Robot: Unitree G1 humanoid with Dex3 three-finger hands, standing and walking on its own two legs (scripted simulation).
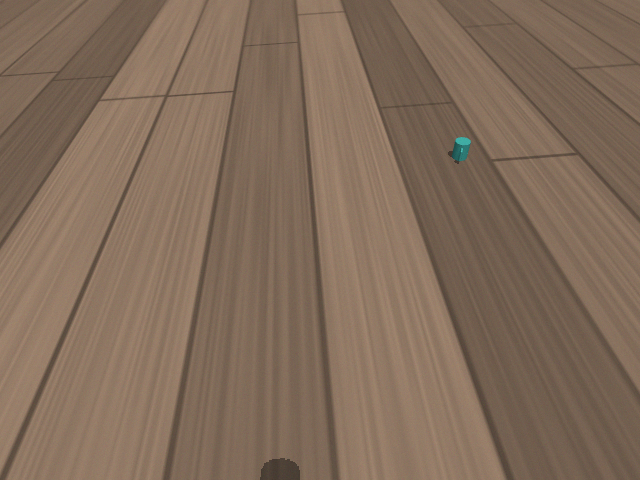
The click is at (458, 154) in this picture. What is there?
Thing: mug
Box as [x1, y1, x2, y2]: [452, 137, 470, 160]
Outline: 459,137 455,140 452,157 457,160 463,160 466,158 470,141 467,138
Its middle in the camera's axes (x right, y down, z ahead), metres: +0.73 -0.49 +2.09
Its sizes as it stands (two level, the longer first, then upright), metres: 0.112 0.078 0.097
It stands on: the floor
